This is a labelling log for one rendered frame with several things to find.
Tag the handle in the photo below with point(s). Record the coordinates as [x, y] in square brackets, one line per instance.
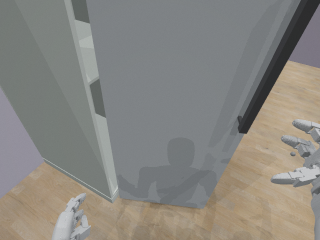
[292, 35]

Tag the robot right forearm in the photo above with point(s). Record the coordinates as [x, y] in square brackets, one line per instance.
[315, 205]

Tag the fridge door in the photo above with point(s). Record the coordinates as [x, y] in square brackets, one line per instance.
[174, 76]

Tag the right robot hand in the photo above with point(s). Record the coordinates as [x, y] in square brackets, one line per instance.
[304, 175]

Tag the left robot hand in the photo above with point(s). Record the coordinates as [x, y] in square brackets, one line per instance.
[65, 227]

